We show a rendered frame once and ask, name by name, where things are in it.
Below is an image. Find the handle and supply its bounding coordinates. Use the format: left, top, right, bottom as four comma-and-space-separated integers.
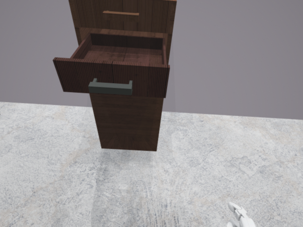
88, 78, 133, 95
103, 11, 139, 22

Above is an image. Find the drawer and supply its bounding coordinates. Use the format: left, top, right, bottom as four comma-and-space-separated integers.
53, 33, 170, 98

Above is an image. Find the cabinet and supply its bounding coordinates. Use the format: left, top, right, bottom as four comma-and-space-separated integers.
69, 0, 177, 151

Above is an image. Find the robot right hand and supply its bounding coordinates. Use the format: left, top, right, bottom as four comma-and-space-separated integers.
227, 202, 256, 227

